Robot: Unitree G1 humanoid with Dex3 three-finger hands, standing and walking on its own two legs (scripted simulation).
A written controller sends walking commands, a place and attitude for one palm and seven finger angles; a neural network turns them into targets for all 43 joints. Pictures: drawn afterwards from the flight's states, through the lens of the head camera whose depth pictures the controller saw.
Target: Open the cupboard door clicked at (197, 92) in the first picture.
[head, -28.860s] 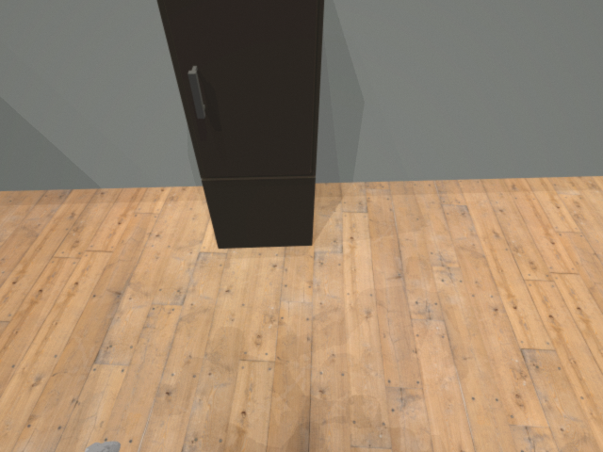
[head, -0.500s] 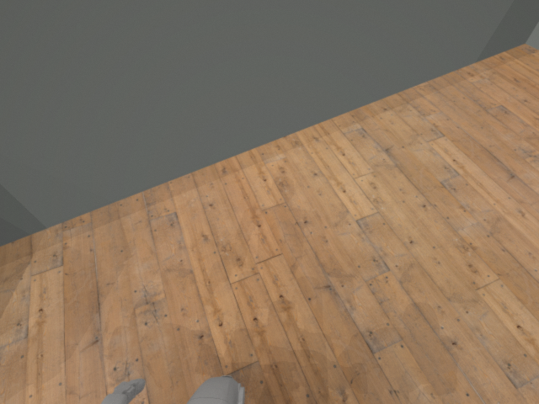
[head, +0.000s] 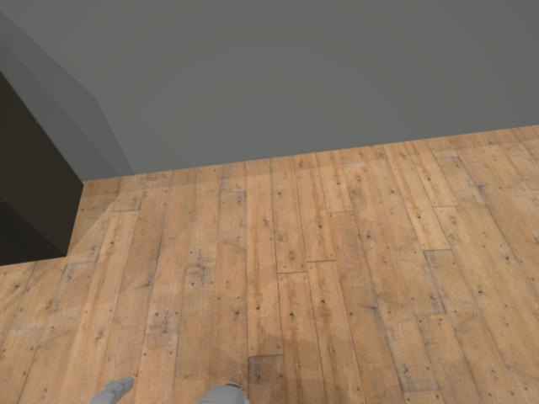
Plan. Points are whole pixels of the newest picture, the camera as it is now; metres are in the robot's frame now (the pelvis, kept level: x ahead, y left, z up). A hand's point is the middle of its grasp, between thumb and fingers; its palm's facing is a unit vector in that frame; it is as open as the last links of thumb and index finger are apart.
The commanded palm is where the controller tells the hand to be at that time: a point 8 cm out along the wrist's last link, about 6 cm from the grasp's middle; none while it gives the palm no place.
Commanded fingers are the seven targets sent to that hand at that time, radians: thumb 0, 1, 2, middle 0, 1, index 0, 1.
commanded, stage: turn to face it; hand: left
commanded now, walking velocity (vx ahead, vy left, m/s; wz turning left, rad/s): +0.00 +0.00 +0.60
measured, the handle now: out of the picture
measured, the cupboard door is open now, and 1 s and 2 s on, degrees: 46 46 46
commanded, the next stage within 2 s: take the last steps up to it in 1.44 s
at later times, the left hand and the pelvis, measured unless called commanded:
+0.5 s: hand out of the picture +0.02 +0.24 -0.15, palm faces +0.33 -0.91 -0.25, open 7.4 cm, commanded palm none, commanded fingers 0.00 0.90 0.90 -0.20 -0.30 -0.20 -0.30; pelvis +0.00 +0.01 +0.01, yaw +18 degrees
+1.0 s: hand out of the picture -0.07 +0.20 -0.18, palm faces +0.60 -0.77 -0.21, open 7.4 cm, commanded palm none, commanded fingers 0.00 0.90 0.90 -0.20 -0.30 -0.20 -0.30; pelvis +0.00 -0.01 +0.00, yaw +37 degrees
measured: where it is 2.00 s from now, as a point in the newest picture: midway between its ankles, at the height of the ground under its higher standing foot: outside the picture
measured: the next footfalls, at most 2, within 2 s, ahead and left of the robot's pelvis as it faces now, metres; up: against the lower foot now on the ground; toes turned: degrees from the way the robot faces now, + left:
left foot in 0.26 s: +0.03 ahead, +0.13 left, +0.00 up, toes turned +14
right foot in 0.62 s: +0.09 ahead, -0.13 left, +0.00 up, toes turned +21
